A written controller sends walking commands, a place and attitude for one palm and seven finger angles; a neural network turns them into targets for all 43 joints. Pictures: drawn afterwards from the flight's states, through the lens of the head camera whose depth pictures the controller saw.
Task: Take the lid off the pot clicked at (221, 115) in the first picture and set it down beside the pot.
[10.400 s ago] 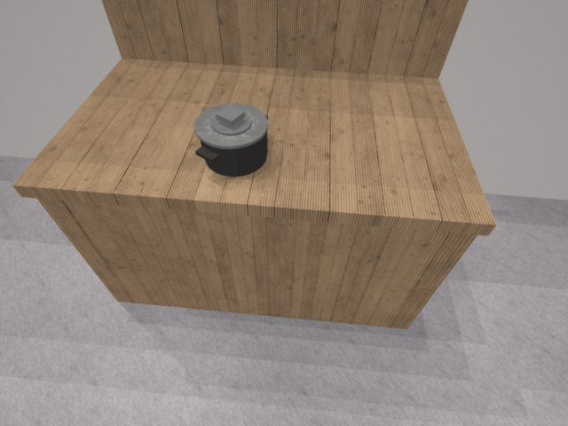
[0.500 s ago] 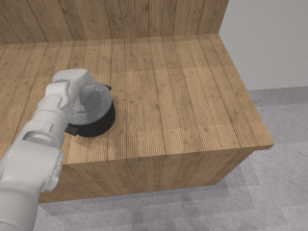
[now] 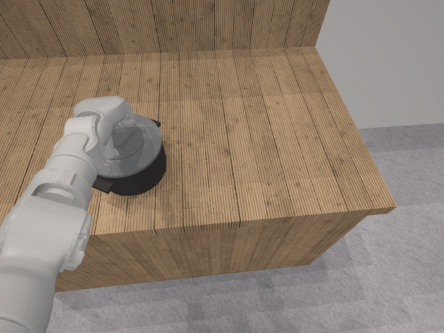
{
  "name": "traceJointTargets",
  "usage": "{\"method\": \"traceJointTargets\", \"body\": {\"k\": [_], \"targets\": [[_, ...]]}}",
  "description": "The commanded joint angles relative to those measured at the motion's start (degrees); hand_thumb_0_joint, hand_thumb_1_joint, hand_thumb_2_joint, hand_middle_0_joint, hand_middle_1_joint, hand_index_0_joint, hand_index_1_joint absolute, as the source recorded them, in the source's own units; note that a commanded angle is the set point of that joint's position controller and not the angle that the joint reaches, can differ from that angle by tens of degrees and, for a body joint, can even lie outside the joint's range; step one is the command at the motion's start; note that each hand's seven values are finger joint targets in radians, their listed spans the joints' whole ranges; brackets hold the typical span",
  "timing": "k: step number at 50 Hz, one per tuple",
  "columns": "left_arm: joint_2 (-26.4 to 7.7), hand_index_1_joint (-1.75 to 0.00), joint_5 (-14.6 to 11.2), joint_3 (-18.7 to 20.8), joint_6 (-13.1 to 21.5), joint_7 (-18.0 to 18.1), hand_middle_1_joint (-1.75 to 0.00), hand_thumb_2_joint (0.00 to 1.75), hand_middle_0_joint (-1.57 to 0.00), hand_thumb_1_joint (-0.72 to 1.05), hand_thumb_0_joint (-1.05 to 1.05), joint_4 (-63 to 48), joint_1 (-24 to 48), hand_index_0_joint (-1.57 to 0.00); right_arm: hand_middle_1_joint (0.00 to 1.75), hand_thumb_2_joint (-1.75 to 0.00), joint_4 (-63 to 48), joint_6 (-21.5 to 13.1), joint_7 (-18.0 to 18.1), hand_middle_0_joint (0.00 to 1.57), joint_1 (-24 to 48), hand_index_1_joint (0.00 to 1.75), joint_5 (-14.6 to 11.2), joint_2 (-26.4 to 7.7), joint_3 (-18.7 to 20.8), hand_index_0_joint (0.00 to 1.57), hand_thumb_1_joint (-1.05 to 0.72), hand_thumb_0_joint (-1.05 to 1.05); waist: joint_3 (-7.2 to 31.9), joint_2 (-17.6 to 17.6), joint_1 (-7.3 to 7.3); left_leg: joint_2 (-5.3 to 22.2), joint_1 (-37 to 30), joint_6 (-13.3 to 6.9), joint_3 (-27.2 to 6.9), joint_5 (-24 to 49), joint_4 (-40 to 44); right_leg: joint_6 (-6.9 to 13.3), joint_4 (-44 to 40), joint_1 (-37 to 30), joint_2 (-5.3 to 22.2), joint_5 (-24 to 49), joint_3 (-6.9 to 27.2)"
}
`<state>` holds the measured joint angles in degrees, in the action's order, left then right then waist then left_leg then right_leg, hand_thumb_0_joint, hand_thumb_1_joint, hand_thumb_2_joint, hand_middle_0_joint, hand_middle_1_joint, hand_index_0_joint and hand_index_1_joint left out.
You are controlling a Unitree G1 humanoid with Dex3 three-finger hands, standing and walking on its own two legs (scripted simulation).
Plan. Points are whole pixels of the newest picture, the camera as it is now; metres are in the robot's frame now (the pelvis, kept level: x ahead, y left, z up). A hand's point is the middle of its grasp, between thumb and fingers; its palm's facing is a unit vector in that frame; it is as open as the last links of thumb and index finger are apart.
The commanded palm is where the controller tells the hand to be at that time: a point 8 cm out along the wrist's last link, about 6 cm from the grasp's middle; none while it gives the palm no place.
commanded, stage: lower the open fingers around the knob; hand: left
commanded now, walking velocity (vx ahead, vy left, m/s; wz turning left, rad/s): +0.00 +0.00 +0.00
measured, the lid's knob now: (118, 135) +0.51 +0.18 +0.02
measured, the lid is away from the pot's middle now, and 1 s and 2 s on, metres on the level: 0.00 0.00 0.00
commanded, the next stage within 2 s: raise the hand to come down again in 1.12 s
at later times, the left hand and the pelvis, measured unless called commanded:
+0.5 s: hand (112, 139) +0.48 +0.18 +0.05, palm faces -0.41 -0.03 -0.91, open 10.2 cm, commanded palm +0.49 +0.17 +0.10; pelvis +0.00 +0.00 +0.00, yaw +0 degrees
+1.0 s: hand (112, 137) +0.48 +0.18 +0.05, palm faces -0.41 -0.05 -0.91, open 10.2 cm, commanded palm +0.49 +0.18 +0.09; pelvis -0.01 +0.00 +0.00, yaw +0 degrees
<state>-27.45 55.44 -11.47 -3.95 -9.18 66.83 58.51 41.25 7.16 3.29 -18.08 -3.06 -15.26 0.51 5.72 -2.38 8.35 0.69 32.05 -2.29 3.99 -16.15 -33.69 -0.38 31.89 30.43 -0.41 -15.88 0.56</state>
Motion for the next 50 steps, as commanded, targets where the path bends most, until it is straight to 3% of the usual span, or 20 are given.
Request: {"method": "traceJointTargets", "body": {"k": [1,5,6,9,11,15,21,24,26,29,30,31,34,37,39,41,44,46,48,50], "targets": [[-12.0,-0.08,0.6,3.1,0.6,1.4,-0.08,1.3,-0.81,-0.26,0.0,-8.2,24.7,-0.81,0.3,-0.9,-3.7,-0.9,0.8,0.2,-6.1,0.3,0.0,-9.5,3.2,0.2,-0.9,0.0,21.9,0.4,1.04,-0.8,-18.5,-1.9,-2.0,20.3,0.7,2.2,-2.4,-4.0,-1.9,19.1,-1.9],[-9.4,-0.08,-0.1,1.7,0.3,1.5,-0.08,1.3,-0.81,-0.26,0.0,-7.7,26.0,-0.81,0.3,-0.9,-3.4,-1.0,0.5,0.2,-6.4,0.3,0.0,-9.6,3.5,0.2,-0.9,0.0,20.1,0.4,1.58,-0.4,-18.4,-1.8,-2.3,18.9,0.9,2.4,-2.5,-1.5,-2.0,16.3,-2.4],[-11.7,-0.08,0.2,3.3,0.5,1.7,-0.08,1.3,-0.81,-0.26,0.0,-8.8,26.6,-0.81,0.3,-0.9,-3.4,-1.0,0.7,0.2,-6.9,0.3,0.2,-9.8,3.5,0.2,-0.9,0.0,22.0,0.9,1.42,-0.4,-19.1,-1.8,-2.5,19.5,0.8,2.2,-2.3,-2.3,-2.1,16.9,-2.3],[-7.2,-0.08,-0.1,-0.2,-0.1,1.7,-0.08,1.3,-0.81,-0.26,0.0,-7.7,27.0,-0.81,0.3,-0.9,-2.9,-0.9,0.5,0.2,-6.7,0.3,0.1,-9.6,3.5,0.2,-0.9,0.0,20.0,0.5,2.31,-0.3,-18.8,-1.7,-2.3,18.2,0.8,2.2,-2.5,-0.6,-2.1,15.7,-2.6],[-10.2,-0.08,-0.1,2.4,0.3,1.8,-0.08,1.3,-0.81,-0.26,0.0,-8.7,27.3,-0.81,0.3,-0.9,-3.0,-1.0,0.5,0.2,-7.0,0.3,0.3,-9.7,3.6,0.2,-0.9,0.0,21.9,0.5,1.92,-0.4,-19.4,-1.9,-2.5,19.2,0.7,2.1,-2.4,-1.8,-2.2,16.7,-2.1],[-8.2,-0.08,-0.8,1.0,-0.1,1.6,-0.08,1.3,-0.81,-0.26,0.0,-6.9,26.7,-0.81,0.3,-0.9,-2.8,-1.2,0.6,0.2,-6.8,0.3,0.1,-9.7,3.5,0.2,-0.9,0.0,19.8,1.3,2.2,-0.5,-16.9,-1.9,-2.1,16.9,1.0,2.2,-2.7,-2.0,-2.0,15.9,-2.2],[-10.1,-0.08,0.0,2.3,0.7,1.5,-0.08,1.3,-0.81,-0.26,0.0,-8.7,26.2,-0.81,0.3,-0.9,-3.1,-1.1,0.7,0.2,-7.1,0.3,0.3,-9.7,3.5,0.2,-0.9,0.0,22.7,-0.3,1.65,-0.7,-19.0,-1.9,-2.1,19.3,0.6,2.2,-2.3,-2.8,-2.2,17.7,-1.9],[-8.2,-0.08,-0.4,1.2,0.1,1.7,-0.08,1.3,-0.81,-0.26,0.0,-6.3,24.6,-0.81,0.3,-0.9,-2.9,-1.1,0.6,0.2,-7.0,0.3,0.2,-9.6,3.6,0.2,-0.9,0.0,19.4,1.6,1.98,-0.5,-17.2,-1.9,-2.0,17.2,0.7,2.1,-2.7,-1.7,-2.2,16.1,-2.4],[-11.5,-0.08,-0.2,3.0,0.4,1.8,-0.08,1.3,-0.81,-0.26,0.0,-7.2,26.0,-0.81,0.3,-0.9,-2.9,-0.9,0.8,0.2,-7.2,0.3,0.1,-10.0,3.3,0.2,-0.9,0.0,20.6,1.8,2.0,-0.7,-16.5,-2.0,-1.9,16.6,1.0,2.0,-2.6,-3.0,-2.1,16.4,-1.9],[-8.2,-0.08,0.0,0.5,-0.4,1.9,-0.08,1.3,-0.81,-0.26,0.0,-4.8,24.9,-0.81,0.3,-0.9,-2.7,-1.0,0.7,0.2,-6.9,0.3,-0.1,-9.8,3.3,0.2,-0.9,0.0,17.5,2.1,2.27,-0.5,-15.6,-1.9,-1.9,14.9,1.0,2.1,-2.7,-0.8,-2.1,14.2,-2.4],[-8.5,-0.08,-0.2,1.0,-0.3,1.7,-0.08,1.3,-0.81,-0.26,0.0,-4.8,24.9,-0.81,0.3,-0.9,-2.7,-1.1,0.7,0.2,-6.8,0.3,-0.1,-9.9,3.3,0.2,-0.9,0.0,17.2,1.8,2.27,-0.4,-15.2,-1.9,-1.9,15.3,0.9,2.2,-2.7,-0.8,-2.1,14.5,-2.3],[-12.9,-0.08,0.1,4.1,-0.1,2.1,-0.08,1.3,-0.81,-0.26,0.0,-6.4,25.7,-0.81,0.3,-0.9,-2.8,-1.1,0.8,0.2,-7.4,0.3,0.2,-10.2,3.3,0.2,-0.9,0.0,20.3,1.6,1.77,-0.6,-15.9,-2.0,-1.8,15.7,0.8,2.0,-2.5,-2.6,-2.1,15.4,-1.9],[-8.4,-0.08,0.2,0.7,-0.5,1.6,-0.08,1.3,-0.81,-0.26,0.0,-4.9,24.0,-0.81,0.3,-0.9,-3.1,-1.1,0.8,0.2,-7.0,0.3,0.0,-9.7,3.3,0.2,-0.9,0.0,19.9,1.1,2.12,-0.7,-16.2,-1.9,-1.6,16.1,0.3,2.0,-2.3,-1.6,-2.1,15.7,-2.1],[-11.5,-0.08,0.1,2.6,-0.6,1.5,-0.08,1.3,-0.81,-0.26,0.0,-4.3,24.9,-0.81,0.3,-0.9,-3.1,-0.9,0.9,0.2,-7.2,0.3,0.0,-10.0,3.1,0.2,-0.9,0.0,19.8,1.8,2.15,-0.8,-14.6,-2.0,-1.5,15.6,0.1,1.9,-2.0,-2.6,-2.0,16.2,-1.9],[-9.5,-0.08,-0.1,1.3,-0.7,1.3,-0.08,1.3,-0.81,-0.26,0.0,-4.8,25.6,-0.81,0.3,-0.9,-3.1,-1.0,0.9,0.2,-7.1,0.3,0.0,-9.9,3.2,0.2,-0.9,0.0,19.2,1.6,2.46,-0.7,-14.8,-2.0,-1.5,15.1,0.1,1.9,-2.2,-1.6,-2.0,15.6,-2.0],[-12.7,-0.08,0.2,3.9,0.1,1.2,-0.08,1.3,-0.81,-0.26,0.0,-7.2,25.2,-0.81,0.3,-0.9,-3.6,-1.0,0.9,0.2,-7.3,0.3,0.2,-9.9,3.3,0.2,-0.9,0.0,22.9,0.5,1.45,-0.9,-16.5,-2.1,-1.5,17.9,-0.2,2.0,-1.7,-3.7,-2.0,18.0,-1.5],[-9.2,-0.08,0.0,1.1,-0.4,1.0,-0.08,1.3,-0.81,-0.26,0.0,-4.9,24.5,-0.81,0.3,-0.9,-3.3,-0.8,0.8,0.2,-7.0,0.3,0.0,-9.8,3.3,0.2,-0.9,0.0,19.1,2.1,2.27,-0.6,-14.7,-2.0,-1.4,15.6,-0.3,1.9,-2.0,-1.6,-2.1,16.0,-2.1],[-13.5,-0.08,0.0,4.2,0.1,1.1,-0.08,1.3,-0.81,-0.26,0.0,-6.1,24.7,-0.81,0.3,-0.9,-3.7,-0.7,1.1,0.2,-7.3,0.3,0.1,-10.1,3.1,0.2,-0.9,0.0,21.1,2.4,1.73,-0.9,-14.2,-2.1,-1.4,15.9,0.0,1.8,-1.9,-4.0,-2.0,17.2,-1.6],[-10.8,-0.08,0.2,1.8,-0.4,1.0,-0.08,1.3,-0.81,-0.26,0.0,-3.2,23.2,-0.81,0.3,-0.9,-3.6,-0.7,1.3,0.2,-7.1,0.3,-0.2,-10.0,2.9,0.2,-0.9,0.0,18.2,3.4,2.41,-0.9,-12.8,-2.1,-1.2,14.1,0.0,1.7,-2.1,-2.1,-2.1,15.5,-2.0],[-13.1,-0.08,0.6,3.7,0.2,1.1,-0.08,1.3,-0.81,-0.26,0.0,-5.6,24.9,-0.81,0.3,-0.9,-3.6,-0.6,1.3,0.2,-6.9,0.3,-0.2,-10.0,3.1,0.2,-0.9,0.0,20.0,1.9,1.66,-0.8,-14.0,-2.0,-1.5,15.7,0.0,2.0,-1.9,-2.7,-2.0,16.4,-1.8]]}}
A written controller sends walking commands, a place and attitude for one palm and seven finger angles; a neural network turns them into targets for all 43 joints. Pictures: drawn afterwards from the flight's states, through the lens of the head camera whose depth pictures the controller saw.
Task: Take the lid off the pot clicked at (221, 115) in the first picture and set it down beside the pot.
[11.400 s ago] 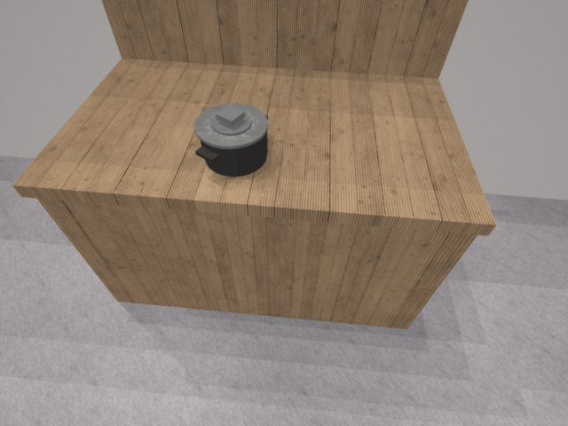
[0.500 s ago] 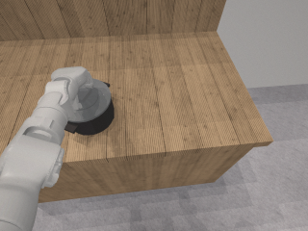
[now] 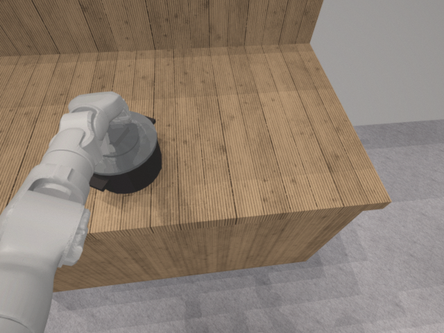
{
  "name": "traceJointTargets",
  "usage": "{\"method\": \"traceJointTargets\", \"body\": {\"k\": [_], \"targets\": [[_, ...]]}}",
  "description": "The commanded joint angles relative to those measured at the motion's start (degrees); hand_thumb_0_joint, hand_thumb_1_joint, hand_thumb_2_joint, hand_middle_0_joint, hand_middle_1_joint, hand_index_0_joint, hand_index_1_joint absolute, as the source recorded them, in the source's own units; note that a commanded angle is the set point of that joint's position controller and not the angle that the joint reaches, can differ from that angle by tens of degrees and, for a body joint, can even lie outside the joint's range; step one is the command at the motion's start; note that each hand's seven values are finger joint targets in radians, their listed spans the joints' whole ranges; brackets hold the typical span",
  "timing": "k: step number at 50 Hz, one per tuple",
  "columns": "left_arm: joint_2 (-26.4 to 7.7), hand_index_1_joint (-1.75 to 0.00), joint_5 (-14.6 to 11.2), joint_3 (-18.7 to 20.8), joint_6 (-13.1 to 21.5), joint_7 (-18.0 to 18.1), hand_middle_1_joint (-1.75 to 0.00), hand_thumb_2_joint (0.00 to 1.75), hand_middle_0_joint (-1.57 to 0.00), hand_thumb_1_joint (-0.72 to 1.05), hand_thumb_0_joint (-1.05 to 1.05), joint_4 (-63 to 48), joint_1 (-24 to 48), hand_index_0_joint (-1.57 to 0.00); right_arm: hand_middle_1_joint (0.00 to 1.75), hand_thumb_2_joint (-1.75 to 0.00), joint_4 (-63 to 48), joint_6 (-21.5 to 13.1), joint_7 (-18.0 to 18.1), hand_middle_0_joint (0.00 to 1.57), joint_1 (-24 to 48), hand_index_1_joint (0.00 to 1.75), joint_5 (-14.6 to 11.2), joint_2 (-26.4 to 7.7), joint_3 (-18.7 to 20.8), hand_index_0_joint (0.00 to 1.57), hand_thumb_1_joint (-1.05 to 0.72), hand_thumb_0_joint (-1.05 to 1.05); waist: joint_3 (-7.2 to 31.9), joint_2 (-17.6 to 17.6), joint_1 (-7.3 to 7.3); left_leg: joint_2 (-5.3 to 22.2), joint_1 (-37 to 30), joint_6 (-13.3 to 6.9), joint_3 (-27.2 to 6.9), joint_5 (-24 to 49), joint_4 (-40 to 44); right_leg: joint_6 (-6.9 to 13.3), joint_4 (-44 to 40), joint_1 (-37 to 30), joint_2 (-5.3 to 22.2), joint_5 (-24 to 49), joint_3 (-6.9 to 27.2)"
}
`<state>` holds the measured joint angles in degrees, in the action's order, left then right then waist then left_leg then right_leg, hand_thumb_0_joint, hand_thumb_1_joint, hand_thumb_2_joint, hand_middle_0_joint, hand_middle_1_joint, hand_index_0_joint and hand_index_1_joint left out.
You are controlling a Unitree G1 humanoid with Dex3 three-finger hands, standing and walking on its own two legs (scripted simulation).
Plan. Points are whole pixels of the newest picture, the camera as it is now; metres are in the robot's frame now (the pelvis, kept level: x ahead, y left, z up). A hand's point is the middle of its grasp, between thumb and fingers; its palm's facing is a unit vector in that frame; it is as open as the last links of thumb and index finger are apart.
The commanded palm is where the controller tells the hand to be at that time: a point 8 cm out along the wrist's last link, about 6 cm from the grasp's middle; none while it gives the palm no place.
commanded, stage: lower the open fingers around the knob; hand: left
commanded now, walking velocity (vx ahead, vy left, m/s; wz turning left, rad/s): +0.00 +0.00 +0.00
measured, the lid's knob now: (112, 133) +0.52 +0.18 +0.03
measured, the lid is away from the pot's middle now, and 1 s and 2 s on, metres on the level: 0.00 0.00 0.00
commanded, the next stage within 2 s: raise the hand to come down again in 0.12 s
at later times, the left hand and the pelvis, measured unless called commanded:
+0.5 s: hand (105, 134) +0.49 +0.19 +0.06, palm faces -0.41 -0.05 -0.91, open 10.3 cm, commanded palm +0.50 +0.18 +0.11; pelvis +0.00 +0.00 +0.00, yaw +0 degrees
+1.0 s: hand (105, 129) +0.49 +0.18 +0.07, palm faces -0.39 -0.06 -0.92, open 10.6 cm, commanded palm +0.50 +0.18 +0.13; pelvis +0.01 +0.00 +0.01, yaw +0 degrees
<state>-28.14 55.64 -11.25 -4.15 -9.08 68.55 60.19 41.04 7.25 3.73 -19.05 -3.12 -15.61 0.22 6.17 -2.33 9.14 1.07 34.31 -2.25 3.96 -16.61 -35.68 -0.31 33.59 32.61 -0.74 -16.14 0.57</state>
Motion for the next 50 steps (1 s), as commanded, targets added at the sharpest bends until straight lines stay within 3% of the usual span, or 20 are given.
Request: {"method": "traceJointTargets", "body": {"k": [1,7,9,11,15,18,20,21,24,25,27,29,31,36,40,41,43,45,48,50], "targets": [[-9.9,-0.08,0.4,1.2,0.2,1.0,-0.08,1.3,-0.81,-0.26,0.0,-7.2,22.8,-0.81,0.3,-0.9,-3.5,-0.6,0.8,0.2,-6.0,0.3,-0.1,-9.4,3.4,0.2,-0.9,0.0,19.8,-0.1,1.17,-1.2,-17.2,-1.9,-1.2,16.2,1.8,2.0,-3.4,-4.1,-1.7,16.2,-1.9],[-11.6,-0.08,0.0,2.5,-0.4,1.1,-0.08,1.3,-0.81,-0.26,0.0,-5.9,24.0,-0.81,0.3,-0.9,-3.1,-0.6,0.9,0.2,-6.8,0.3,0.0,-9.8,3.3,0.2,-0.9,0.0,19.6,3.1,1.87,-1.1,-15.6,-2.2,-1.3,14.8,1.7,1.6,-3.5,-4.3,-1.8,15.8,-1.9],[-9.1,-0.08,0.3,0.4,-0.6,0.8,-0.08,1.3,-0.81,-0.26,0.0,-5.7,24.1,-0.81,0.3,-0.9,-3.2,-0.6,0.8,0.2,-6.4,0.3,-0.2,-9.7,3.2,0.2,-0.9,0.0,18.6,1.3,1.92,-1.0,-15.9,-1.9,-1.3,14.3,1.9,1.8,-3.4,-2.8,-1.8,14.7,-2.1],[-11.2,-0.08,0.7,2.3,0.0,0.7,-0.08,1.3,-0.81,-0.26,0.0,-6.4,23.8,-0.81,0.3,-0.9,-3.2,-0.6,0.8,0.2,-6.8,0.3,0.0,-9.8,3.3,0.2,-0.9,0.0,20.1,1.2,1.51,-1.1,-16.9,-2.0,-1.5,16.6,1.3,1.9,-3.0,-3.3,-1.9,16.4,-2.0],[-12.7,-0.19,0.1,3.8,0.5,0.6,-0.19,1.24,-0.75,-0.23,0.0,-8.8,24.6,-0.75,0.3,-0.9,-3.7,-0.7,0.8,0.2,-6.6,0.3,0.1,-9.5,3.5,0.2,-0.9,0.0,22.2,0.9,0.97,-1.1,-17.5,-2.2,-1.5,17.6,1.5,2.0,-3.3,-5.5,-1.7,18.1,-1.7],[-11.2,-0.27,0.3,2.3,0.1,0.9,-0.27,1.19,-0.71,-0.21,0.0,-7.4,23.9,-0.71,0.3,-0.9,-3.3,-0.7,0.8,0.2,-6.8,0.3,-0.1,-9.5,3.5,0.2,-0.9,0.0,19.6,1.3,1.32,-1.0,-17.4,-2.1,-1.4,16.1,2.0,1.9,-3.9,-3.9,-1.9,16.0,-2.1],[-13.8,-0.32,0.5,4.2,0.6,1.2,-0.32,1.16,-0.68,-0.2,0.0,-10.1,26.5,-0.68,0.3,-0.9,-3.4,-0.7,1.0,0.2,-6.5,0.3,-0.1,-9.5,3.5,0.2,-0.9,0.0,21.3,0.2,0.79,-1.0,-18.4,-2.2,-1.7,17.5,2.3,2.2,-3.9,-5.2,-1.8,17.1,-1.8],[-11.8,-0.35,0.4,2.6,0.4,1.3,-0.35,1.14,-0.67,-0.19,0.0,-9.7,25.8,-0.67,0.3,-0.9,-3.5,-0.8,0.9,0.2,-6.7,0.3,0.0,-9.2,3.5,0.2,-0.9,0.0,21.0,-1.7,0.91,-1.0,-19.1,-2.0,-1.6,17.1,2.4,2.2,-3.9,-4.7,-1.9,16.5,-1.9],[-12.0,-0.43,0.8,2.7,0.2,1.8,-0.43,1.1,-0.62,-0.17,0.0,-10.1,27.5,-0.62,0.3,-0.9,-3.0,-1.0,1.0,0.2,-6.8,0.3,0.0,-9.4,3.6,0.2,-0.9,0.0,20.9,0.1,1.54,-0.9,-19.6,-2.1,-1.9,16.2,2.8,2.0,-4.4,-4.0,-2.0,15.4,-2.1],[-14.1,-0.46,0.5,4.7,0.7,1.8,-0.46,1.08,-0.61,-0.16,0.0,-11.7,27.9,-0.61,0.3,-0.9,-3.2,-1.3,1.1,0.2,-6.7,0.3,0.0,-9.3,3.7,0.2,-0.9,0.0,22.6,-0.7,0.82,-0.9,-20.3,-2.2,-1.8,17.9,2.8,2.1,-4.5,-5.6,-1.8,17.1,-1.8],[-12.9,-0.51,0.7,3.7,0.6,2.0,-0.51,1.05,-0.58,-0.15,0.0,-12.8,27.4,-0.58,0.3,-0.9,-3.4,-1.4,1.0,0.2,-7.0,0.3,0.1,-9.0,3.7,0.2,-0.9,0.0,24.7,-2.0,0.57,-0.9,-22.5,-2.0,-2.1,20.1,3.0,2.2,-4.2,-6.3,-2.0,18.5,-2.1],[-11.5,-0.57,0.7,2.7,0.3,2.1,-0.57,1.02,-0.55,-0.13,0.0,-12.2,27.7,-0.55,0.3,-0.9,-2.9,-1.4,0.8,0.2,-6.7,0.3,0.0,-9.1,3.7,0.2,-0.9,0.0,22.6,-1.8,0.93,-0.7,-22.5,-1.9,-2.2,20.2,3.0,2.2,-4.5,-5.1,-2.0,18.2,-2.3],[-13.8,-0.62,0.4,4.6,0.9,2.2,-0.62,0.98,-0.53,-0.12,0.0,-14.4,29.0,-0.53,0.3,-0.9,-2.9,-1.6,0.9,0.2,-7.0,0.3,0.2,-9.2,3.9,0.2,-0.9,0.0,24.5,-1.8,0.67,-0.7,-23.9,-2.1,-2.5,21.7,3.0,2.2,-4.7,-6.4,-2.0,19.7,-2.0],[-13.1,-0.76,0.4,4.6,0.8,2.5,-0.76,0.9,-0.45,-0.08,0.0,-15.0,27.8,-0.45,0.3,-0.9,-2.7,-2.0,0.7,0.2,-6.7,0.3,0.3,-8.8,4.1,0.2,-0.9,0.0,25.4,-3.1,0.16,-0.7,-25.9,-1.9,-2.6,24.9,3.3,2.3,-4.8,-7.0,-1.9,21.3,-2.1],[-12.1,-0.76,0.3,4.2,-0.2,2.5,-0.76,0.91,-0.46,-0.09,0.0,-12.6,25.3,-0.46,0.3,-0.9,-2.8,-1.7,0.5,0.2,-5.6,0.3,0.0,-9.0,3.9,0.2,-0.9,0.0,22.8,-0.7,-0.37,-0.8,-23.9,-1.9,-2.5,24.7,3.6,2.4,-5.0,-7.4,-1.8,21.8,-2.3],[-10.0,-0.75,-0.2,2.4,-0.5,2.2,-0.75,0.91,-0.46,-0.09,0.0,-13.7,26.5,-0.46,0.3,-0.9,-2.7,-1.7,0.2,0.2,-5.5,0.3,0.1,-8.9,4.0,0.2,-0.9,0.0,22.5,-1.6,0.11,-0.6,-24.7,-1.8,-2.2,24.8,3.7,2.3,-5.0,-7.2,-1.7,22.0,-2.3],[-13.0,-0.75,0.2,4.6,-0.7,2.1,-0.75,0.91,-0.46,-0.09,0.0,-13.1,25.8,-0.46,0.3,-0.9,-2.8,-1.6,0.4,0.2,-5.3,0.3,0.0,-9.1,3.9,0.2,-0.9,0.0,22.8,-0.3,-0.33,-0.9,-24.2,-1.9,-2.3,24.0,3.7,2.2,-5.1,-8.1,-1.7,22.0,-2.2],[-9.3,-0.74,-0.4,1.9,-0.4,1.5,-0.74,0.92,-0.46,-0.09,0.0,-16.2,28.6,-0.46,0.3,-0.9,-3.0,-1.7,0.3,0.2,-4.7,0.3,0.0,-8.6,4.0,0.2,-0.9,0.0,23.1,-2.4,0.1,-0.7,-25.5,-1.9,-2.5,25.9,3.8,2.4,-5.2,-7.4,-1.6,22.6,-2.2],[-13.2,-0.74,-0.2,4.5,-0.3,1.4,-0.74,0.92,-0.46,-0.09,0.0,-16.4,27.6,-0.46,0.3,-0.9,-3.3,-1.7,0.6,0.2,-4.8,0.3,0.1,-8.8,3.8,0.2,-0.9,0.0,24.8,-0.4,-0.33,-1.0,-25.5,-2.1,-2.3,25.0,4.1,2.1,-5.4,-10.2,-1.6,23.7,-1.8],[-13.0,-0.74,-0.2,4.6,-0.3,1.3,-0.74,0.92,-0.47,-0.09,0.0,-15.2,26.0,-0.47,0.3,-0.9,-3.4,-1.8,0.7,0.2,-4.1,0.3,-0.1,-8.7,3.6,0.2,-0.9,0.0,23.3,0.1,-0.69,-1.1,-24.1,-2.2,-2.2,24.9,4.1,2.3,-5.6,-10.4,-1.4,24.4,-1.7]]}}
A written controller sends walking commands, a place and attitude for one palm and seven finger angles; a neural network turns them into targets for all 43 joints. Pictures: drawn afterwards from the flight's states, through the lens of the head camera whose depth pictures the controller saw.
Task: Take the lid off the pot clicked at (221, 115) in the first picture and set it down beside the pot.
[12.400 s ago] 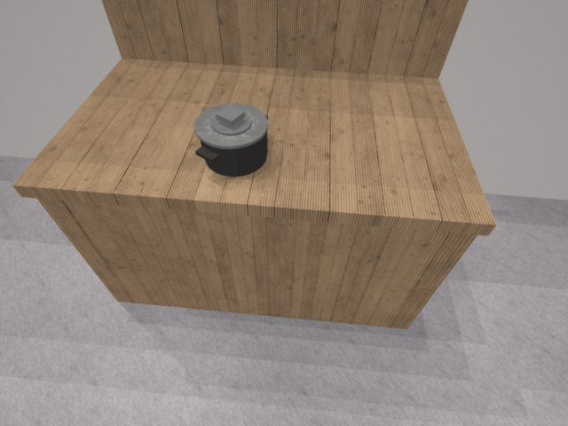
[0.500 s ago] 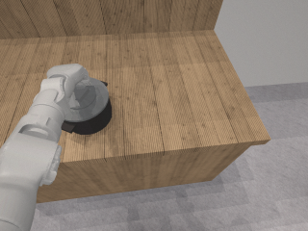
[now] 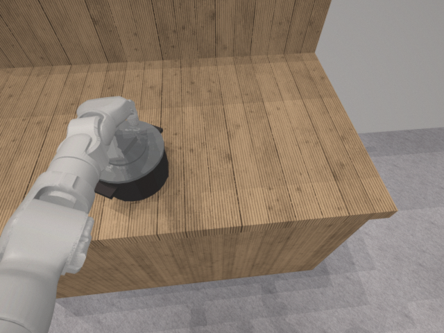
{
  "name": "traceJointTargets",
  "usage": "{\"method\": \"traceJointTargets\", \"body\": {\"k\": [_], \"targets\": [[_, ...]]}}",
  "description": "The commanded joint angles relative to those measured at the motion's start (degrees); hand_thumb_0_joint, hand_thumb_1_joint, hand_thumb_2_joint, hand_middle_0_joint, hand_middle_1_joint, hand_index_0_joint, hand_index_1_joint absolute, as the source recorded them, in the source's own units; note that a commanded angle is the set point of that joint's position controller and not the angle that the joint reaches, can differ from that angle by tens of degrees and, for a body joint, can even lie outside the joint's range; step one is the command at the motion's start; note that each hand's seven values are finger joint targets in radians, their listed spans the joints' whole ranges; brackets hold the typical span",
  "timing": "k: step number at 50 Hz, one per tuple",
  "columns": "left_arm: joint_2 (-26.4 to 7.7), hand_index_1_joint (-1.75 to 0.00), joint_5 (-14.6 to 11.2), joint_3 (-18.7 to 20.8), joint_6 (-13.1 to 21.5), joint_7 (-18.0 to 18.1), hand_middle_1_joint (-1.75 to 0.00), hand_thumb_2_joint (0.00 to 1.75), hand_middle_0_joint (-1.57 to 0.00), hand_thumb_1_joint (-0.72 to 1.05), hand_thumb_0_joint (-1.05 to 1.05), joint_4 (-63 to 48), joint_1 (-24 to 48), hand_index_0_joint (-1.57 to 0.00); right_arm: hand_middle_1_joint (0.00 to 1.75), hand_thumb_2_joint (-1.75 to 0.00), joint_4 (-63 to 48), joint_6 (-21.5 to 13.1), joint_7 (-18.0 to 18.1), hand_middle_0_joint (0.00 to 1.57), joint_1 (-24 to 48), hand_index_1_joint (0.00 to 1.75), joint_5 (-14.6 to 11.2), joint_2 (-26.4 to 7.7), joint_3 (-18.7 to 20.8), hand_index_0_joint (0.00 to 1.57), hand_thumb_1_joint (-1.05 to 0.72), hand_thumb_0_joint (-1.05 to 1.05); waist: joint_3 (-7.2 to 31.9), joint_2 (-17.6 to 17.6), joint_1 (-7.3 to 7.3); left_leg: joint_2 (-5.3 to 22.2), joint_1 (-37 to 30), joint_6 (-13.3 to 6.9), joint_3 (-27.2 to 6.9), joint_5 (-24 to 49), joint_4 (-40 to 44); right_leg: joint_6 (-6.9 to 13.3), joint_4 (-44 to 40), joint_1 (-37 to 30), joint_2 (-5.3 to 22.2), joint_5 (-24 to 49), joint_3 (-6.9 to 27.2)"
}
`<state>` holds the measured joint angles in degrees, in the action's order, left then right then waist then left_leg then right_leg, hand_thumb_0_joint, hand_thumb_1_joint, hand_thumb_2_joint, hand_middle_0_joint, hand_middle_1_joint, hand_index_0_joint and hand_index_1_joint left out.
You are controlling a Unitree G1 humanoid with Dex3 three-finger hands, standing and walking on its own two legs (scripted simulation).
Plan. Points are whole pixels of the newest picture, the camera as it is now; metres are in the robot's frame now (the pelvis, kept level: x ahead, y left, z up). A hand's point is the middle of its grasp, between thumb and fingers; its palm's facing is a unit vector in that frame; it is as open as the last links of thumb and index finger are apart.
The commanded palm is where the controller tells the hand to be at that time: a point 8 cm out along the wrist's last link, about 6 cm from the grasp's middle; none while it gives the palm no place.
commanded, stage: raise the hand to come down again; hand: left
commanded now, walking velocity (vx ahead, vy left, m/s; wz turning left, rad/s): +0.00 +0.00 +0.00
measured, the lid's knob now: (121, 142) +0.51 +0.18 +0.02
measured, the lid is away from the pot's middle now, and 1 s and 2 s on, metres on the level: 0.00 0.00 0.00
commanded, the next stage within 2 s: move the open hand above the knob in 0.60 s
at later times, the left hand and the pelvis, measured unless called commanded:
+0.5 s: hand (113, 135) +0.47 +0.17 +0.08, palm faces -0.37 -0.05 -0.93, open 10.6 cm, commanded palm +0.48 +0.17 +0.14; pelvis -0.01 -0.01 +0.00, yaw +0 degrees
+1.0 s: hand (117, 132) +0.47 +0.16 +0.09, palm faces -0.35 -0.04 -0.94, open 10.6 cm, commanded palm +0.47 +0.16 +0.14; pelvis -0.01 -0.01 +0.00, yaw +0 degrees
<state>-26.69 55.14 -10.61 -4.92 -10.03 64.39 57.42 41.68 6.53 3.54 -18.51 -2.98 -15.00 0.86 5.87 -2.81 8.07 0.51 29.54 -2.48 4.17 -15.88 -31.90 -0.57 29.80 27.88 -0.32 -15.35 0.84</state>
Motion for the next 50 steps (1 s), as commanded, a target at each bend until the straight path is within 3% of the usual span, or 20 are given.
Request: {"method": "traceJointTargets", "body": {"k": [1,5,8,9,11,14,17,18,22,25,28,30,32,34,38,41,42,45,47,50], "targets": [[-14.2,-0.74,0.3,3.5,0.4,2.2,-0.74,0.92,-0.47,-0.09,0.0,-11.9,29.5,-0.47,0.3,-0.9,-4.1,-1.0,0.8,0.2,-4.6,0.3,-0.1,-9.3,3.0,0.2,-0.9,0.0,23.9,0.1,0.46,-0.5,-20.0,-1.9,-2.2,24.2,0.5,2.4,-1.8,-6.1,-1.8,23.7,-2.0],[-14.0,-0.73,0.1,4.1,0.0,1.9,-0.73,0.93,-0.47,-0.1,0.0,-10.7,26.5,-0.47,0.3,-0.9,-4.7,-1.0,0.6,0.2,-3.5,0.3,-0.2,-9.1,3.0,0.2,-0.9,0.0,22.9,1.1,-0.38,-0.7,-19.3,-1.9,-2.2,25.1,0.5,2.5,-2.0,-6.8,-1.7,24.5,-2.0],[-10.3,-0.72,-0.1,0.4,-0.7,1.4,-0.72,0.93,-0.47,-0.1,0.0,-11.1,28.9,-0.47,0.3,-0.9,-4.5,-0.6,0.5,0.2,-2.9,0.3,-0.4,-9.0,2.9,0.2,-0.9,0.0,20.2,-0.3,0.72,-0.4,-19.6,-1.8,-2.1,22.0,1.0,2.4,-2.5,-4.6,-1.6,21.7,-2.4],[-11.1,-0.72,-0.1,0.9,-0.8,1.2,-0.72,0.94,-0.47,-0.1,0.0,-11.0,29.2,-0.47,0.3,-0.9,-4.4,-0.7,0.7,0.2,-3.0,0.3,-0.5,-9.2,2.8,0.2,-0.9,0.0,20.2,1.3,0.86,-0.5,-19.6,-1.9,-2.3,21.1,1.2,2.3,-2.6,-4.3,-1.8,20.8,-2.4],[-13.6,-0.72,-0.5,2.5,0.0,0.8,-0.72,0.94,-0.48,-0.1,0.0,-14.7,32.8,-0.48,0.3,-0.9,-4.7,-0.8,1.0,0.2,-2.8,0.3,-0.4,-9.3,2.8,0.2,-0.9,0.0,22.9,0.1,0.78,-0.6,-20.7,-2.2,-2.3,21.0,1.3,2.3,-2.8,-6.2,-1.6,21.8,-1.7],[-12.1,-0.72,0.1,1.6,0.8,0.8,-0.72,0.94,-0.48,-0.1,0.0,-16.7,32.2,-0.48,0.3,-0.9,-4.9,-1.1,1.1,0.2,-2.6,0.3,-0.4,-8.6,2.8,0.2,-0.9,0.0,25.7,-1.6,0.33,-0.6,-24.0,-2.0,-2.9,24.6,1.2,2.5,-2.4,-6.1,-1.6,22.7,-2.2],[-11.6,-0.72,-0.1,1.5,-0.7,0.9,-0.72,0.94,-0.48,-0.1,0.0,-8.9,28.0,-0.48,0.3,-0.9,-4.1,-0.7,0.8,0.2,-2.4,0.3,-0.6,-9.3,2.4,0.2,-0.9,0.0,18.8,2.7,0.45,-0.6,-18.3,-1.8,-2.3,19.9,1.7,2.3,-2.8,-4.8,-1.8,20.3,-2.4],[-10.4,-0.71,-0.5,0.4,-1.2,1.0,-0.71,0.95,-0.48,-0.1,0.0,-9.0,28.7,-0.48,0.3,-0.9,-4.3,-0.7,0.6,0.2,-2.1,0.3,-0.7,-9.3,2.4,0.2,-0.9,0.0,17.9,1.9,0.59,-0.5,-17.8,-1.8,-2.1,18.1,2.1,2.4,-2.9,-4.5,-1.5,19.1,-2.3],[-14.4,-0.7,0.2,3.2,-0.8,1.2,-0.7,0.95,-0.49,-0.11,0.0,-13.1,32.2,-0.49,0.3,-0.9,-4.8,-1.1,1.1,0.2,-2.0,0.3,-0.4,-9.2,2.4,0.2,-0.9,0.0,23.0,1.1,0.18,-0.8,-19.9,-2.1,-2.2,19.2,1.9,2.3,-2.8,-7.1,-1.5,20.8,-1.6],[-14.7,-0.7,0.1,3.7,-0.6,1.0,-0.7,0.96,-0.49,-0.11,0.0,-12.4,31.3,-0.49,0.3,-0.9,-5.2,-1.4,1.6,0.2,-1.9,0.3,-0.5,-9.2,2.3,0.2,-0.9,0.0,23.0,2.4,-0.01,-0.9,-18.6,-2.2,-2.1,19.2,2.2,2.4,-3.0,-8.3,-1.3,21.5,-1.5],[-12.0,-0.69,0.1,0.9,-1.6,0.8,-0.69,0.96,-0.49,-0.11,0.0,-8.5,30.5,-0.49,0.3,-0.9,-4.8,-1.4,1.4,0.2,-1.9,0.3,-0.7,-9.3,2.1,0.2,-0.9,0.0,18.5,2.3,0.74,-0.6,-16.9,-2.0,-1.7,15.8,2.6,2.2,-3.4,-5.8,-1.3,18.4,-1.9],[-14.4,-0.69,0.3,3.2,-0.5,0.7,-0.69,0.96,-0.49,-0.11,0.0,-12.4,32.3,-0.49,0.3,-0.9,-5.3,-1.7,1.6,0.2,-2.0,0.3,-0.5,-9.2,2.3,0.2,-0.9,0.0,22.9,1.1,0.08,-0.8,-19.2,-2.2,-2.3,18.7,2.4,2.5,-3.2,-7.3,-1.4,20.0,-1.5],[-12.5,-0.69,0.6,1.7,0.0,0.7,-0.69,0.96,-0.49,-0.11,0.0,-13.4,32.7,-0.49,0.3,-0.9,-4.9,-1.9,1.5,0.2,-2.6,0.3,-0.3,-8.9,2.5,0.2,-0.9,0.0,24.0,-1.2,0.37,-0.8,-21.4,-2.1,-2.3,20.0,2.0,2.4,-3.1,-6.4,-1.6,20.4,-1.7],[-11.8,-0.69,0.5,1.2,-0.9,0.7,-0.69,0.96,-0.49,-0.11,0.0,-9.6,30.6,-0.49,0.3,-0.9,-4.4,-1.5,1.4,0.2,-2.6,0.3,-0.5,-9.3,2.3,0.2,-0.9,0.0,20.4,2.1,0.82,-0.5,-18.8,-2.0,-2.3,17.7,2.5,2.3,-3.2,-5.0,-1.7,18.4,-2.2],[-12.5,-0.69,0.7,2.1,-0.1,1.2,-0.69,0.96,-0.49,-0.11,0.0,-14.0,32.7,-0.49,0.3,-0.9,-4.7,-1.8,1.2,0.2,-2.7,0.3,-0.3,-8.9,2.7,0.2,-0.9,0.0,24.5,-0.8,0.1,-0.5,-22.3,-1.9,-2.7,21.9,2.1,2.6,-2.9,-6.3,-1.6,21.0,-2.0],[-10.6,-0.69,0.3,1.2,-1.0,1.5,-0.69,0.96,-0.49,-0.11,0.0,-9.4,29.2,-0.49,0.3,-0.9,-4.1,-1.5,0.9,0.2,-2.7,0.3,-0.3,-9.1,2.7,0.2,-0.9,0.0,20.4,1.1,0.38,-0.3,-20.1,-1.8,-2.3,21.0,2.1,2.4,-3.1,-5.0,-1.9,20.2,-2.3],[-12.1,-0.69,0.4,2.2,-1.3,1.8,-0.69,0.96,-0.49,-0.11,0.0,-10.1,30.2,-0.49,0.3,-0.9,-4.2,-1.4,0.8,0.2,-2.6,0.3,-0.3,-9.3,2.5,0.2,-0.9,0.0,20.6,2.0,0.02,-0.5,-19.1,-1.9,-2.4,19.9,2.5,2.4,-3.1,-5.9,-1.9,20.2,-2.2],[-13.9,-0.69,0.6,3.8,-0.8,2.2,-0.69,0.96,-0.49,-0.11,0.0,-15.5,32.2,-0.49,0.3,-0.9,-5.1,-1.8,0.9,0.2,-1.9,0.3,-0.2,-8.8,2.8,0.2,-0.9,0.0,25.6,-0.2,-0.78,-0.6,-21.7,-1.9,-2.6,23.5,2.3,2.6,-2.8,-8.6,-1.5,23.3,-1.7],[-10.9,-0.69,1.1,1.4,-1.6,2.2,-0.69,0.96,-0.49,-0.11,0.0,-11.7,29.6,-0.49,0.3,-0.9,-4.7,-1.5,0.6,0.2,-1.9,0.3,-0.2,-8.7,2.7,0.2,-0.9,0.0,22.3,-0.6,-0.39,-0.4,-21.7,-1.7,-2.7,23.9,2.0,2.5,-2.8,-6.2,-1.8,22.1,-2.3],[-12.2,-0.69,-0.1,3.1,-2.4,2.2,-0.69,0.96,-0.49,-0.11,0.0,-11.0,27.4,-0.49,0.3,-0.9,-5.4,-1.4,0.4,0.2,-1.1,0.3,-0.4,-9.1,2.5,0.2,-0.9,0.0,21.3,2.5,-1.1,-0.5,-18.8,-1.8,-2.5,21.4,2.7,2.5,-3.0,-8.5,-1.4,22.1,-2.1]]}}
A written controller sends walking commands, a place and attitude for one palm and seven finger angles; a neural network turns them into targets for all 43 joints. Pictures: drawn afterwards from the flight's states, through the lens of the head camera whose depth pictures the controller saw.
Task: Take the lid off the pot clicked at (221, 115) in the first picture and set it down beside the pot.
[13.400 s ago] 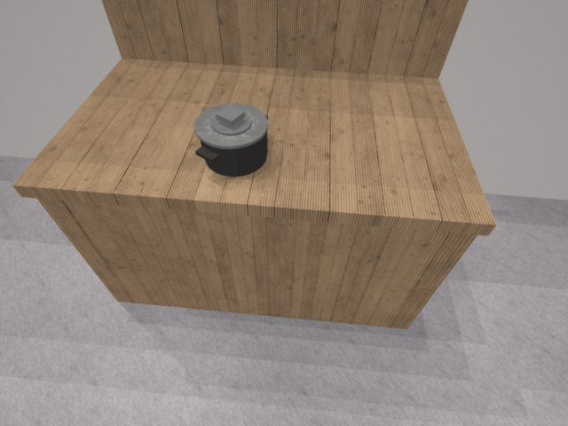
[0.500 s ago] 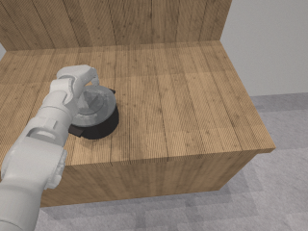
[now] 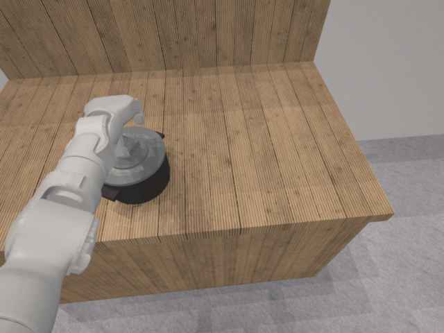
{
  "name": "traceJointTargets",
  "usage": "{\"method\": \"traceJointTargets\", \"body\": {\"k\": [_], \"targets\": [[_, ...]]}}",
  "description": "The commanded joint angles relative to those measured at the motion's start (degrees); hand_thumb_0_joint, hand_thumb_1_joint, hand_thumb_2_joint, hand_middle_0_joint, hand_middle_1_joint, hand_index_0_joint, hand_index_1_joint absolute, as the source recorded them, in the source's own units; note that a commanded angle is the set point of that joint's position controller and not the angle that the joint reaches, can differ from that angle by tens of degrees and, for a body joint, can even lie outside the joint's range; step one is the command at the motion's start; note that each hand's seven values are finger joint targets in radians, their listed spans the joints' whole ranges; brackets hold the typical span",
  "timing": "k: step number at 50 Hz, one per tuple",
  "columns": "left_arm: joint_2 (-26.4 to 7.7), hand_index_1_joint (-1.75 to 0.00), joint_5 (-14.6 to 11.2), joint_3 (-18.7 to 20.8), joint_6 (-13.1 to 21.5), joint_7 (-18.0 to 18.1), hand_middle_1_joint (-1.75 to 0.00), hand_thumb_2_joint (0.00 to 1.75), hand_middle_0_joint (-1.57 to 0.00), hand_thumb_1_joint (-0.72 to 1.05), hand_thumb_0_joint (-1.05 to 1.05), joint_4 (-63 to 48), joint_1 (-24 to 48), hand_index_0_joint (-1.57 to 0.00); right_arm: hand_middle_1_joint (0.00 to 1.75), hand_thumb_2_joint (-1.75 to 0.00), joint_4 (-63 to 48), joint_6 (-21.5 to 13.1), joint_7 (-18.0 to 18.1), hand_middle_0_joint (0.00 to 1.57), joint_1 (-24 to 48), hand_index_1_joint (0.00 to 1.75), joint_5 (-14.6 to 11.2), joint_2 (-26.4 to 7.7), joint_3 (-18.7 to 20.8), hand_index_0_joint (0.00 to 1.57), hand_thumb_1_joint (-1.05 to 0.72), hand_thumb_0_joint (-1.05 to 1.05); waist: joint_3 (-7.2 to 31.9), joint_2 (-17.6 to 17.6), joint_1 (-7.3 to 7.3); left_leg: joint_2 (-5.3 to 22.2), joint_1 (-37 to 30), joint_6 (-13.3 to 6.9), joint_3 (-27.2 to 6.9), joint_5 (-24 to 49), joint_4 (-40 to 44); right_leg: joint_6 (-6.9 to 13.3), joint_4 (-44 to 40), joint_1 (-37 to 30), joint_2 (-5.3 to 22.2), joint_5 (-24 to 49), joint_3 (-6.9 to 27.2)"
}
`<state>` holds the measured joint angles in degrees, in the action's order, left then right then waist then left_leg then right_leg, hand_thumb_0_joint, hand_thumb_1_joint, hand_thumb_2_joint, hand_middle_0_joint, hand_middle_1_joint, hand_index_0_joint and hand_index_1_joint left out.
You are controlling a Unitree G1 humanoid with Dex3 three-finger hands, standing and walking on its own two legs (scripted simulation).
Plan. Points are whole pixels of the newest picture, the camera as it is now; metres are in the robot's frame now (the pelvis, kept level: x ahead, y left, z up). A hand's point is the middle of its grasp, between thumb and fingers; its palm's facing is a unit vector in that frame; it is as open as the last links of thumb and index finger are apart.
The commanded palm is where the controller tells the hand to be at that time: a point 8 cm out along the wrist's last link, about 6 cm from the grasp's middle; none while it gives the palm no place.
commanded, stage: move the open hand above the knob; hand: left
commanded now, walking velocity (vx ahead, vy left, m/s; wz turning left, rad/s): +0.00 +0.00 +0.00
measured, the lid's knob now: (124, 146) +0.51 +0.19 +0.02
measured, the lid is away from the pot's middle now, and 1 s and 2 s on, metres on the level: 0.00 0.00 0.00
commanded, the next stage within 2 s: none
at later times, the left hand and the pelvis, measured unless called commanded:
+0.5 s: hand (114, 140) +0.47 +0.18 +0.08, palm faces -0.37 -0.05 -0.93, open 10.6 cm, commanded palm +0.48 +0.18 +0.13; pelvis +0.00 +0.00 +0.00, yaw +0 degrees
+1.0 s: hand (111, 141) +0.47 +0.19 +0.08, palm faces -0.38 -0.05 -0.92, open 10.6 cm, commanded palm +0.49 +0.18 +0.13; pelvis +0.00 +0.01 +0.00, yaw +0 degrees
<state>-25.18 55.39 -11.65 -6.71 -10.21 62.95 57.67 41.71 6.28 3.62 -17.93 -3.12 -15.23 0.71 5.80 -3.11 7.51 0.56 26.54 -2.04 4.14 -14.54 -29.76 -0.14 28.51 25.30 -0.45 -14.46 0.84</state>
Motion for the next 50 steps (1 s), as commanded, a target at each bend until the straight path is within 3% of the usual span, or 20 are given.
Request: {"method": "traceJointTargets", "body": {"k": [1,2,6,9,13,15,18,22,25,28,31,32,35,37,39,40,41,45,48,50], "targets": [[-11.7,-0.69,0.0,1.9,-0.9,2.1,-0.69,0.96,-0.49,-0.11,0.0,-7.9,27.3,-0.49,0.3,-0.9,-5.1,-1.0,0.5,0.2,-1.5,0.3,-0.2,-8.9,2.4,0.2,-0.9,0.0,20.3,3.2,0.29,-0.8,-15.8,-2.3,-2.0,18.4,0.7,1.9,-1.9,-4.6,-1.6,20.0,-2.2],[-10.4,-0.69,0.0,0.5,-1.3,1.9,-0.69,0.96,-0.49,-0.11,0.0,-8.2,29.6,-0.49,0.3,-0.9,-4.8,-0.9,0.5,0.2,-1.5,0.3,-0.5,-8.9,2.5,0.2,-0.9,0.0,18.1,2.6,0.94,-0.4,-15.2,-2.3,-2.1,16.9,0.7,1.9,-2.2,-3.0,-1.4,18.6,-2.3],[-15.6,-0.69,0.0,4.6,0.5,1.6,-0.69,0.96,-0.49,-0.11,0.0,-12.5,31.0,-0.49,0.3,-0.9,-5.5,-1.5,1.3,0.2,-1.8,0.3,-0.1,-8.6,2.5,0.2,-0.9,0.0,24.0,2.2,0.22,-1.0,-17.9,-2.7,-2.4,18.5,0.6,1.9,-2.0,-6.7,-1.3,20.8,-1.6],[-14.6,-0.69,0.3,3.2,-0.5,1.5,-0.69,0.96,-0.49,-0.11,0.0,-8.3,29.6,-0.49,0.3,-0.9,-4.9,-1.3,1.4,0.2,-1.5,0.3,-0.5,-9.0,2.2,0.2,-0.9,0.0,18.7,3.9,0.74,-0.7,-14.1,-2.6,-1.7,14.5,0.8,1.7,-2.6,-4.8,-1.1,18.4,-1.6],[-14.1,-0.69,0.1,2.3,0.3,0.8,-0.69,0.96,-0.49,-0.11,0.0,-10.7,31.9,-0.49,0.3,-0.9,-5.1,-1.4,1.7,0.2,-1.5,0.3,-0.5,-8.9,2.2,0.2,-0.9,0.0,20.9,1.9,1.14,-0.9,-15.8,-2.6,-1.8,15.0,0.7,1.7,-2.4,-4.5,-1.2,18.3,-1.6],[-11.3,-0.69,-0.8,0.7,1.0,0.1,-0.69,0.96,-0.49,-0.11,0.0,-12.1,32.8,-0.49,0.3,-0.9,-5.2,-1.9,1.6,0.2,-1.5,0.3,-0.5,-8.6,2.3,0.2,-0.9,0.0,21.0,1.3,1.41,-0.7,-16.6,-2.7,-2.0,16.0,0.3,1.9,-2.4,-3.9,-1.1,18.6,-1.7],[-15.3,-0.69,0.0,3.6,1.7,0.3,-0.69,0.96,-0.49,-0.11,0.0,-11.0,31.1,-0.49,0.3,-0.9,-5.0,-1.6,1.9,0.2,-2.1,0.3,-0.3,-8.7,2.3,0.2,-0.9,0.0,23.0,1.7,0.93,-1.0,-17.1,-2.7,-2.0,17.3,0.1,1.8,-2.2,-5.3,-1.3,19.8,-1.4],[-12.9,-0.69,-0.1,1.9,1.0,0.8,-0.69,0.96,-0.49,-0.11,0.0,-8.4,30.1,-0.49,0.3,-0.9,-4.6,-1.4,1.4,0.2,-2.0,0.3,-0.4,-8.9,2.3,0.2,-0.9,0.0,19.0,1.1,1.14,-0.6,-15.5,-2.4,-1.8,16.1,0.3,1.9,-2.3,-3.0,-1.4,18.2,-1.8],[-16.2,-0.69,0.1,4.8,1.9,1.3,-0.69,0.96,-0.49,-0.11,0.0,-13.8,32.4,-0.49,0.3,-0.9,-5.2,-1.8,1.5,0.2,-2.0,0.3,-0.2,-8.7,2.6,0.2,-0.9,0.0,24.7,-0.1,0.14,-0.8,-17.9,-2.5,-2.3,19.7,-0.1,2.2,-1.9,-5.7,-1.3,21.2,-1.5],[-12.6,-0.69,0.3,2.0,0.7,1.4,-0.69,0.96,-0.49,-0.11,0.0,-8.9,29.8,-0.49,0.3,-0.9,-4.6,-1.4,1.1,0.2,-2.5,0.3,-0.2,-8.7,2.6,0.2,-0.9,0.0,21.0,0.5,0.77,-0.5,-17.3,-2.3,-2.3,19.4,0.0,2.1,-2.0,-3.2,-1.7,19.5,-2.2],[-12.4,-0.69,-0.5,1.6,0.4,1.1,-0.69,0.96,-0.49,-0.11,0.0,-9.3,31.5,-0.49,0.3,-0.9,-4.4,-1.5,1.0,0.2,-2.6,0.3,-0.2,-9.0,2.6,0.2,-0.9,0.0,20.3,0.4,1.32,-0.5,-16.6,-2.4,-2.0,17.8,0.3,2.0,-2.3,-3.1,-1.6,19.0,-2.0],[-15.8,-0.69,0.0,4.1,0.6,1.2,-0.69,0.96,-0.49,-0.11,0.0,-10.3,32.2,-0.49,0.3,-0.9,-4.4,-1.6,1.2,0.2,-3.2,0.3,-0.2,-9.3,2.6,0.2,-0.9,0.0,22.1,1.2,0.88,-0.6,-17.0,-2.5,-2.5,18.1,0.4,2.0,-2.2,-4.1,-1.7,19.0,-1.9],[-14.1,-0.69,0.1,3.5,1.9,1.1,-0.69,0.96,-0.49,-0.11,0.0,-13.8,32.4,-0.49,0.3,-0.9,-4.9,-2.0,1.1,0.2,-3.0,0.3,0.0,-8.5,3.0,0.2,-0.9,0.0,25.3,-0.8,0.47,-0.4,-20.2,-2.4,-2.9,23.5,-0.2,2.2,-1.9,-4.5,-1.7,21.7,-2.0],[-11.5,-0.69,0.2,1.6,0.9,1.1,-0.69,0.96,-0.49,-0.11,0.0,-7.7,28.7,-0.49,0.3,-0.9,-4.1,-1.5,0.9,0.2,-3.3,0.3,-0.1,-8.8,2.9,0.2,-0.9,0.0,20.4,1.0,1.14,0.0,-18.1,-2.2,-2.6,21.2,-0.2,2.0,-2.1,-1.7,-1.9,19.3,-2.6],[-15.6,-0.69,0.2,4.5,0.5,1.5,-0.69,0.96,-0.49,-0.11,0.0,-7.8,29.5,-0.49,0.3,-0.9,-4.2,-1.5,0.9,0.2,-3.2,0.3,-0.1,-9.3,2.6,0.2,-0.9,0.0,20.5,3.2,0.54,-0.5,-15.8,-2.5,-2.4,18.0,0.4,2.0,-2.2,-3.7,-1.8,19.0,-2.2],[-17.3,-0.69,0.0,5.9,1.0,1.5,-0.69,0.96,-0.49,-0.11,0.0,-10.3,30.6,-0.49,0.3,-0.9,-4.6,-1.5,1.0,0.2,-2.7,0.3,-0.1,-9.3,2.6,0.2,-0.9,0.0,22.4,1.5,-0.03,-0.6,-16.3,-2.4,-2.4,19.3,0.4,2.2,-2.1,-5.1,-1.5,20.4,-1.7],[-14.7,-0.69,0.1,3.5,1.2,1.5,-0.69,0.96,-0.49,-0.11,0.0,-11.9,31.6,-0.49,0.3,-0.9,-4.9,-1.7,0.9,0.2,-2.7,0.3,0.1,-8.9,2.7,0.2,-0.9,0.0,23.7,-0.3,0.44,-0.6,-18.0,-2.4,-2.3,20.5,0.5,2.1,-2.0,-5.2,-1.6,20.9,-1.8],[-16.1,-0.69,0.5,5.1,0.9,1.7,-0.69,0.96,-0.49,-0.11,0.0,-9.2,29.1,-0.49,0.3,-0.9,-4.6,-1.6,1.2,0.2,-2.9,0.3,0.0,-9.1,2.6,0.2,-0.9,0.0,22.0,2.6,0.21,-0.6,-16.5,-2.5,-2.4,20.5,0.4,2.1,-2.2,-5.0,-1.8,20.9,-2.1],[-12.3,-0.69,0.1,1.1,0.0,1.1,-0.69,0.96,-0.49,-0.11,0.0,-8.5,31.7,-0.49,0.3,-0.9,-4.4,-1.6,1.2,0.2,-2.6,0.3,-0.4,-9.1,2.6,0.2,-0.9,0.0,19.2,1.5,1.58,-0.3,-16.1,-2.4,-2.1,16.6,0.6,1.9,-2.6,-2.2,-1.7,17.6,-2.2],[-13.6,-0.69,-0.1,2.4,1.0,0.7,-0.69,0.96,-0.49,-0.11,0.0,-10.5,33.6,-0.49,0.3,-0.9,-4.4,-2.1,1.5,0.2,-2.8,0.3,-0.3,-9.1,2.7,0.2,-0.9,0.0,21.2,1.2,1.66,-0.4,-17.5,-2.6,-2.6,17.3,0.4,2.0,-2.7,-2.3,-1.7,17.4,-2.0]]}}
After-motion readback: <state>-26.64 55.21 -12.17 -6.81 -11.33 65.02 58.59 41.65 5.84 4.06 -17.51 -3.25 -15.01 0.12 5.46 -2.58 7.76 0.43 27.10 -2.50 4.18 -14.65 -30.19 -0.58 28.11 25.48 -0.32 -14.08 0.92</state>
